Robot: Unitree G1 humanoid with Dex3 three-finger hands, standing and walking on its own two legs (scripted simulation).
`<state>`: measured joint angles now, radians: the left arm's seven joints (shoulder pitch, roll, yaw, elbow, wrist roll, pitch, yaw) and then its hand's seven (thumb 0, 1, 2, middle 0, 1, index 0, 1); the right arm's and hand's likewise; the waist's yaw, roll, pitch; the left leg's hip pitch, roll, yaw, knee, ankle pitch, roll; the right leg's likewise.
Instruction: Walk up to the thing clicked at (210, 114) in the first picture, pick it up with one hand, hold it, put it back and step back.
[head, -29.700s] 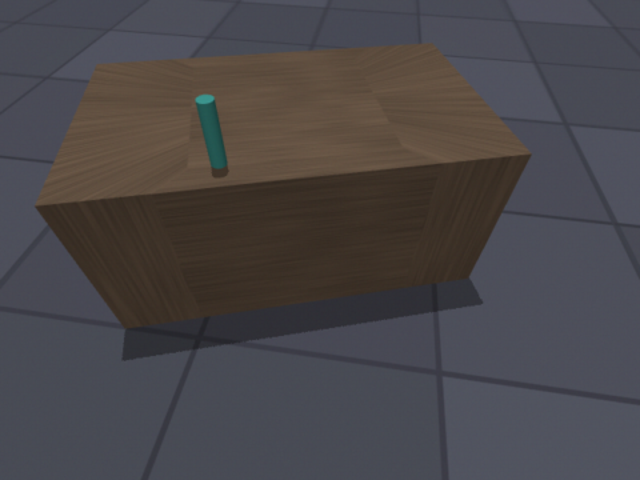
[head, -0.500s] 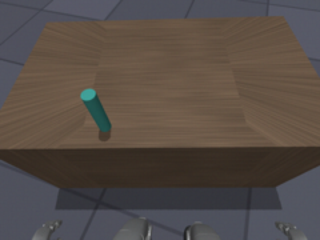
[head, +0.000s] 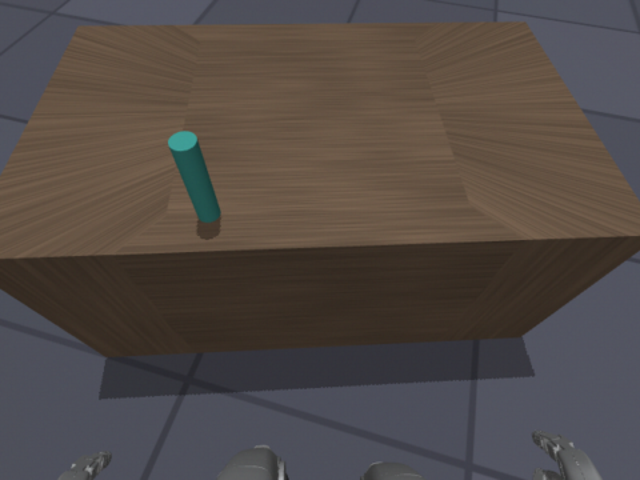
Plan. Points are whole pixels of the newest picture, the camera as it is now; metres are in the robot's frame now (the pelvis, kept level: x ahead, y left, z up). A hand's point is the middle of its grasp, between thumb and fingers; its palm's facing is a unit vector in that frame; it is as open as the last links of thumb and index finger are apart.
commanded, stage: step back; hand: left
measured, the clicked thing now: (197, 181) +0.57 +0.23 -0.06
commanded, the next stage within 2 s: none
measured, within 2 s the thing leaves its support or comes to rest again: neither
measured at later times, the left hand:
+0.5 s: hand out of the picture -0.01 +0.30 -0.14, palm faces +0.01 -0.93 -0.36, open 7.3 cm
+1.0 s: hand out of the picture -0.17 +0.27 -0.14, palm faces -0.01 -0.92 -0.40, open 7.4 cm
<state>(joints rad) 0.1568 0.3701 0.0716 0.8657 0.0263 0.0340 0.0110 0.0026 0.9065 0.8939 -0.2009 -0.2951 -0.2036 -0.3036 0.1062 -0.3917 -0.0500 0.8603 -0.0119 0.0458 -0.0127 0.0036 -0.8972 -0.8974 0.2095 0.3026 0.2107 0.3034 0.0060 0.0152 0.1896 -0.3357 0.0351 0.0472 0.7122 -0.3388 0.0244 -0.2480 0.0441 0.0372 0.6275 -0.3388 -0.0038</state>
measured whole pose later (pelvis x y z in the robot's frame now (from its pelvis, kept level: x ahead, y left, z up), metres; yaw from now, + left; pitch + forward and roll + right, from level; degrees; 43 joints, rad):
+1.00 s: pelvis -0.29 +0.00 +0.00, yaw +1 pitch -1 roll +0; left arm 0.14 0.37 0.06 0.78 0.04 0.07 0.01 0.00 0.90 0.89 -0.20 -0.30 -0.21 -0.30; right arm 0.22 -0.40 -0.05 0.87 -0.02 0.03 -0.03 0.00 -0.90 -0.90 0.21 0.30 0.21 0.30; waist 0.00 -0.01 0.14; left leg -0.31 -0.05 -0.03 0.76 -0.44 0.00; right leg -0.37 -0.05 0.00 0.69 -0.30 0.02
